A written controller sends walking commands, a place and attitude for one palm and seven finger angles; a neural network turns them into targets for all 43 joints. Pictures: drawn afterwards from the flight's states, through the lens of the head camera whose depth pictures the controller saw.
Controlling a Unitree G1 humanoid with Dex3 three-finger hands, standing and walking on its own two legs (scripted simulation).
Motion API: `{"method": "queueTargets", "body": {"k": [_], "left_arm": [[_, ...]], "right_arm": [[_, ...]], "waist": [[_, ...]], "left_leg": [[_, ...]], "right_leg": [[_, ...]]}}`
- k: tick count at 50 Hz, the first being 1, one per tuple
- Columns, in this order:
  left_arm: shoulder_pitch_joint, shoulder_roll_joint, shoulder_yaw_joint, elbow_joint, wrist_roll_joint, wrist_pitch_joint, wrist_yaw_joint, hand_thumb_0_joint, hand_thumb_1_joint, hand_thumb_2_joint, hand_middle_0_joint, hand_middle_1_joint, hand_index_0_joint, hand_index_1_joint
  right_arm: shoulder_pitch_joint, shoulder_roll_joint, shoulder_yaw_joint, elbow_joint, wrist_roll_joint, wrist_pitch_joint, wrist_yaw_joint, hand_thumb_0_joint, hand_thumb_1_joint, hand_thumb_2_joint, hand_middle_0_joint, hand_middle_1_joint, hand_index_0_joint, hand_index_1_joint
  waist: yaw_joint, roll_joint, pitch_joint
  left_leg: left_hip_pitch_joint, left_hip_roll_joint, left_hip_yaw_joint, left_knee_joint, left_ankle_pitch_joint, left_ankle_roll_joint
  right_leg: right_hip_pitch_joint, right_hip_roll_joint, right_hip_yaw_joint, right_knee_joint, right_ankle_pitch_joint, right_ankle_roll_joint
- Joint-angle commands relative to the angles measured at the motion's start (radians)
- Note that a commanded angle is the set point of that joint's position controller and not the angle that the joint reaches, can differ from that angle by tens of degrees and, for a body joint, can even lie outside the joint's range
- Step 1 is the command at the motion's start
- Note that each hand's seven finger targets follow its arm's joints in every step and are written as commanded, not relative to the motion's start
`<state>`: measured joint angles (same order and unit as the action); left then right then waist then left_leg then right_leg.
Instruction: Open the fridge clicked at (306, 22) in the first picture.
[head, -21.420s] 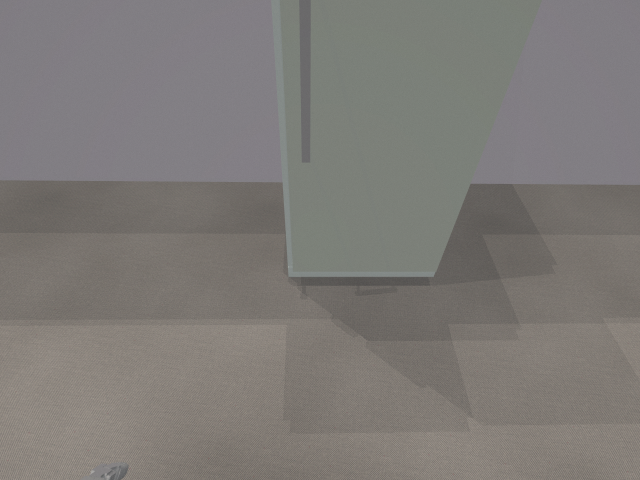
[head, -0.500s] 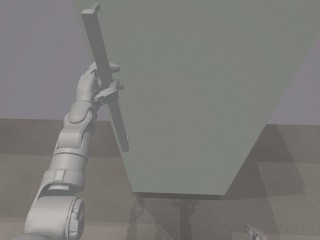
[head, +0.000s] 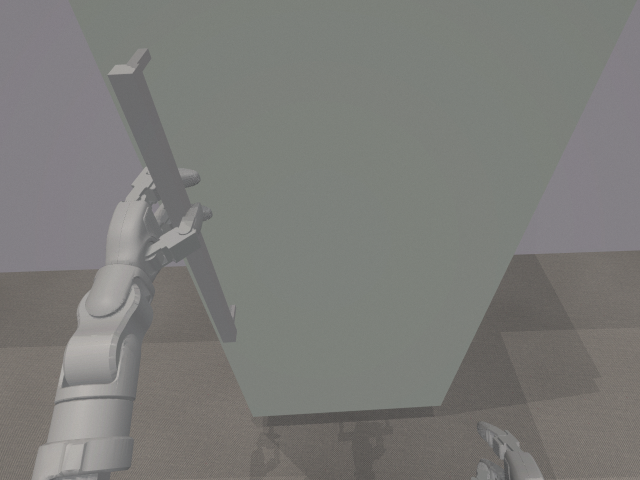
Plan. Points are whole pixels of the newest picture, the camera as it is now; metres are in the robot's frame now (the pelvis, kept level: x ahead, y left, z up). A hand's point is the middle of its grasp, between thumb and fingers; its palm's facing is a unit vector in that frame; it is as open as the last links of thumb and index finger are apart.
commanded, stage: pull the door a little, standing still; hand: left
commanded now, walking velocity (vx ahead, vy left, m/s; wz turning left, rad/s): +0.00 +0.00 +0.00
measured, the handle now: (197, 234) +0.42 +0.18 +0.11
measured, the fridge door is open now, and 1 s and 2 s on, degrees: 2 32 76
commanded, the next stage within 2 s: walk backward, drawing the door open in 0.02 s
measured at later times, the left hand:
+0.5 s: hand (194, 292) +0.28 +0.13 +0.16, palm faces +0.31 -0.87 -0.38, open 6.9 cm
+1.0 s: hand (273, 425) +0.15 +0.04 +0.15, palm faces +0.70 -0.64 -0.32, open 6.9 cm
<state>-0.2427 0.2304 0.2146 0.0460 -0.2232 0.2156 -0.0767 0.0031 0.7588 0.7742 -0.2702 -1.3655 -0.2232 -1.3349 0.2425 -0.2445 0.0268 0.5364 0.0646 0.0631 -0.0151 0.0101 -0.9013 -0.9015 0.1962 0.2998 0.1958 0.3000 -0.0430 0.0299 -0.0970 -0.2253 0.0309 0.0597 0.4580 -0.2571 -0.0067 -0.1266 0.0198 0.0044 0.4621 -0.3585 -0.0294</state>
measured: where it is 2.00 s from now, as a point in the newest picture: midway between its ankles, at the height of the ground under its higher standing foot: outside the picture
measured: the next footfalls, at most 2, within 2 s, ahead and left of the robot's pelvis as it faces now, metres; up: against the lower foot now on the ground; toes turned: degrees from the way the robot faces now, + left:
right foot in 0.48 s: +0.20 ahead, -0.06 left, +0.00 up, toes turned +3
left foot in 0.68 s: +0.05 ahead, +0.02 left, +0.00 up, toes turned +11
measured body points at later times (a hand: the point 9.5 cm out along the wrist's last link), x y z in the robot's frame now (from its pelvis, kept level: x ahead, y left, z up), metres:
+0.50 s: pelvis +0.05 -0.05 -0.01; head +0.07 -0.13 +0.43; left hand +0.26 +0.18 +0.18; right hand +0.25 -0.25 -0.12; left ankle -0.04 +0.15 -0.72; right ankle +0.16 -0.06 -0.74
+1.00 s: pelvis -0.01 -0.28 -0.02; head +0.05 -0.27 +0.42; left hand +0.11 +0.07 +0.17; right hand +0.21 -0.44 -0.13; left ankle +0.00 -0.03 -0.72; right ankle +0.02 -0.41 -0.74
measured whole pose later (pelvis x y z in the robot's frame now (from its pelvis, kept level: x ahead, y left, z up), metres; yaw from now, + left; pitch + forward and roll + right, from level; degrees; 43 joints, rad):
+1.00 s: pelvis -0.01 -0.28 -0.02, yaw +25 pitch -1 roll -3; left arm 0.21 0.29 0.34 -0.42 -0.06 -0.10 0.14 -0.10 0.63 0.83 -0.46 -1.40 -0.18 -1.33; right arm 0.21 -0.21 -0.06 0.65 -0.01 -0.14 -0.05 0.01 -0.90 -0.90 0.20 0.30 0.20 0.30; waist -0.05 0.10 0.15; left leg -0.51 0.09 -0.29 0.73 -0.32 -0.07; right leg -0.21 0.02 -0.06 0.58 -0.34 0.02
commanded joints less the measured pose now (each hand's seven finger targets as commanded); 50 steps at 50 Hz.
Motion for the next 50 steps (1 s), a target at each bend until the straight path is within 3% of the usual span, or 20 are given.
{"method": "queueTargets", "body": {"k": [1, 6, 7, 11, 15, 20, 23, 25, 27, 28, 30, 32, 33, 34, 36, 37, 38, 45, 48, 50], "left_arm": [[0.119, 0.168, 0.055, -0.534, -0.019, -0.038, -0.057, 0.000, 0.900, 0.900, -0.450, -1.400, -0.450, -1.400], [0.435, 0.149, 0.059, -0.860, -0.044, -0.011, -0.043, 0.000, 0.900, 0.900, -0.450, -1.400, -0.450, -1.400], [-0.092, 0.345, 0.103, -0.782, 0.099, -0.153, 0.066, 0.000, 0.900, 0.900, -0.450, -1.400, -0.450, -1.400], [0.384, 0.121, -0.043, -0.684, 0.121, -0.244, 0.115, 0.000, 0.900, 0.900, -0.450, -1.400, -0.450, -1.400], [0.399, 0.080, -0.089, -0.809, 0.151, -0.292, 0.149, 0.000, 0.900, 0.900, -0.450, -1.400, -0.450, -1.400], [0.558, 0.105, -0.030, -0.799, 0.149, -0.291, 0.170, 0.000, 0.900, 0.900, -0.450, -1.400, -0.450, -1.400], [0.605, 0.190, 0.056, -0.845, 0.155, -0.307, 0.171, 0.000, 0.900, 0.900, -0.450, -1.400, -0.450, -1.400], [0.688, 0.168, 0.069, -0.744, 0.156, -0.299, 0.177, 0.000, 0.900, 0.900, -0.450, -1.400, -0.450, -1.400], [0.624, 0.112, 0.038, -0.690, 0.178, -0.328, 0.171, 0.000, 0.900, 0.900, -0.450, -1.400, -0.450, -1.400], [0.604, 0.109, 0.034, -0.688, 0.188, -0.351, 0.170, 0.000, 0.900, 0.900, -0.450, -1.400, -0.450, -1.400], [0.540, 0.104, 0.028, -0.741, 0.190, -0.367, 0.175, 0.000, 0.900, 0.900, -0.450, -1.400, -0.450, -1.400], [0.457, 0.112, 0.014, -0.777, 0.179, -0.379, 0.172, 0.000, 0.900, 0.900, -0.450, -1.400, -0.450, -1.400], [0.495, 0.087, -0.004, -0.783, 0.154, -0.392, 0.168, 0.000, 0.900, 0.900, -0.450, -1.400, -0.450, -1.400], [0.570, 0.205, 0.086, -0.783, 0.223, -0.400, 0.203, 0.000, 0.900, 0.900, -0.450, -1.400, -0.450, -1.400], [0.414, 0.271, 0.146, -0.939, 0.218, -0.413, 0.192, 0.000, 0.900, 0.900, -0.450, -1.400, -0.450, -1.400], [0.501, 0.144, 0.077, -0.821, 0.195, -0.413, 0.174, 0.000, 0.900, 0.900, -0.450, -1.400, -0.450, -1.400], [0.442, 0.143, 0.054, -0.826, 0.193, -0.421, 0.175, 0.000, 0.900, 0.900, -0.450, -1.400, -0.450, -1.400], [0.378, 0.192, 0.142, -0.821, 0.190, -0.446, 0.208, 0.000, 0.900, 0.900, -0.450, -1.400, -0.450, -1.400], [0.341, 0.369, 0.272, -0.808, 0.194, -0.458, 0.215, 0.000, 0.900, 0.900, -0.450, -1.400, -0.450, -1.400], [0.288, 0.374, 0.294, -0.815, 0.192, -0.447, 0.230, 0.000, 0.900, 0.900, -0.450, -1.400, -0.450, -1.400]], "right_arm": [[-0.183, -0.092, -0.032, -0.218, -0.003, -0.053, 0.001, 0.000, -0.900, -0.900, 0.200, 0.300, 0.200, 0.300], [-0.209, -0.067, -0.024, -0.240, -0.004, -0.070, 0.016, 0.000, -0.900, -0.900, 0.200, 0.300, 0.200, 0.300], [-0.180, -0.121, -0.014, -0.191, -0.028, -0.060, -0.023, 0.000, -0.900, -0.900, 0.200, 0.300, 0.200, 0.300], [-0.142, -0.107, -0.035, -0.200, -0.050, -0.048, -0.040, 0.000, -0.900, -0.900, 0.200, 0.300, 0.200, 0.300], [-0.108, -0.100, -0.064, -0.176, -0.099, -0.048, 0.005, 0.000, -0.900, -0.900, 0.200, 0.300, 0.200, 0.300], [-0.135, -0.060, -0.055, -0.215, -0.073, -0.048, -0.013, 0.000, -0.900, -0.900, 0.200, 0.300, 0.200, 0.300], [-0.189, -0.033, -0.045, -0.262, -0.060, -0.065, -0.053, 0.000, -0.900, -0.900, 0.200, 0.300, 0.200, 0.300], [-0.188, -0.009, -0.032, -0.262, -0.071, -0.100, -0.085, 0.000, -0.900, -0.900, 0.200, 0.300, 0.200, 0.300], [-0.078, -0.046, -0.077, -0.209, -0.047, -0.119, -0.066, 0.000, -0.900, -0.900, 0.200, 0.300, 0.200, 0.300], [-0.066, -0.045, -0.094, -0.173, -0.040, -0.121, -0.056, 0.000, -0.900, -0.900, 0.200, 0.300, 0.200, 0.300], [-0.074, -0.020, -0.089, -0.141, -0.030, -0.112, -0.054, 0.000, -0.900, -0.900, 0.200, 0.300, 0.200, 0.300], [-0.088, -0.030, -0.077, -0.114, -0.039, -0.128, -0.073, 0.000, -0.900, -0.900, 0.200, 0.300, 0.200, 0.300], [-0.133, -0.077, -0.071, -0.144, -0.064, -0.144, -0.070, 0.000, -0.900, -0.900, 0.200, 0.300, 0.200, 0.300], [-0.176, -0.053, -0.070, -0.189, -0.131, -0.148, -0.060, 0.000, -0.900, -0.900, 0.200, 0.300, 0.200, 0.300], [-0.257, -0.082, -0.123, -0.134, -0.077, -0.139, -0.051, 0.000, -0.900, -0.900, 0.200, 0.300, 0.200, 0.300], [-0.143, -0.059, -0.118, -0.138, -0.072, -0.170, -0.033, 0.000, -0.900, -0.900, 0.200, 0.300, 0.200, 0.300], [-0.145, -0.063, -0.105, -0.124, -0.076, -0.207, -0.037, 0.000, -0.900, -0.900, 0.200, 0.300, 0.200, 0.300], [-0.089, -0.061, -0.109, -0.049, -0.087, -0.263, -0.045, 0.000, -0.900, -0.900, 0.200, 0.300, 0.200, 0.300], [-0.088, 0.000, -0.106, -0.034, -0.072, -0.239, -0.046, 0.000, -0.900, -0.900, 0.200, 0.300, 0.200, 0.300], [-0.156, -0.059, -0.142, -0.038, -0.066, -0.257, -0.069, 0.000, -0.900, -0.900, 0.200, 0.300, 0.200, 0.300]], "waist": [[0.127, -0.052, -0.304], [0.134, 0.010, -0.222], [0.029, 0.010, -0.063], [0.037, -0.005, -0.064], [-0.002, 0.370, -0.087], [0.027, 0.143, -0.068], [0.075, -0.127, -0.088], [0.088, -0.219, -0.082], [0.061, -0.395, -0.081], [0.033, -0.412, -0.080], [-0.004, -0.425, -0.160], [-0.071, -0.291, -0.089], [-0.089, 0.320, 0.028], [0.012, 0.408, 0.006], [0.078, 0.176, -0.049], [0.040, 0.178, 0.033], [0.055, 0.221, 0.101], [0.027, 0.357, -0.059], [0.022, -0.152, -0.096], [0.062, -0.226, -0.125]], "left_leg": [[0.149, -0.038, -0.007, 0.054, 0.625, 0.058], [0.156, -0.020, -0.029, 0.038, 0.643, 0.050], [0.133, -0.028, -0.005, 0.117, 0.670, 0.063], [0.043, -0.056, -0.024, 0.054, 0.670, 0.055], [0.639, 0.142, -0.273, 0.015, 1.464, 0.138], [0.435, 0.126, -0.196, 0.073, 1.020, 0.081], [-0.053, -0.013, -0.127, 0.201, 0.056, 0.034], [-0.150, -0.085, -0.135, 0.448, -0.335, 0.047], [-0.156, -0.113, -0.134, 0.650, -0.318, 0.036], [-0.083, -0.120, -0.071, 0.647, -0.289, 0.019], [0.084, -0.140, 0.100, 0.446, -0.306, 0.007], [0.234, -0.059, 0.113, -0.085, -0.266, 0.071], [0.086, 0.239, -0.339, -0.454, -0.024, 0.187], [-0.116, 0.531, -0.798, -0.239, 0.295, 0.268], [-0.050, 0.457, -0.538, -0.092, 0.451, 0.237], [-0.056, 0.339, -0.437, -0.123, 0.256, 0.221], [-0.077, 0.297, -0.436, -0.131, 0.183, 0.218], [-0.019, 0.059, -0.352, -0.060, 0.086, 0.065], [-0.184, -0.124, -0.042, 0.456, -0.192, -0.052], [-0.285, -0.051, -0.168, 0.830, -0.342, -0.022]], "right_leg": [[0.158, -0.041, -0.044, 0.056, 1.045, 0.058], [0.081, -0.023, -0.071, 0.035, 0.876, 0.036], [-0.037, -0.020, -0.013, -0.011, 0.932, 0.088], [0.072, -0.003, -0.102, 0.139, 1.073, 0.089], [-0.511, 0.107, -0.072, 0.414, -0.116, 0.050], [-0.301, 0.022, -0.015, 0.046, 0.163, 0.046], [0.193, -0.110, 0.057, -0.080, 0.775, 0.060], [0.060, -0.265, 0.140, -0.088, 0.777, 0.047], [-0.027, -0.274, 0.231, -0.214, 0.510, 0.196], [-0.082, -0.223, 0.141, -0.273, 0.472, 0.356], [-0.061, -0.102, -0.090, -0.283, 0.544, 0.469], [-0.185, 0.033, -0.253, 0.020, 0.533, 0.375], [-0.303, 0.141, -0.198, 0.752, 0.141, 0.309], [-0.367, -0.024, 0.172, 1.128, -0.226, 0.079], [-0.426, -0.038, 0.245, 0.989, -0.192, -0.099], [-0.482, -0.016, 0.140, 0.939, -0.122, 0.062], [-0.504, -0.047, 0.118, 0.825, -0.080, 0.091], [-0.029, 0.082, -0.130, -0.048, -0.047, 0.108], [0.019, -0.247, 0.050, -0.160, 0.473, -0.018], [-0.050, -0.423, 0.238, -0.054, 0.627, -0.130]]}}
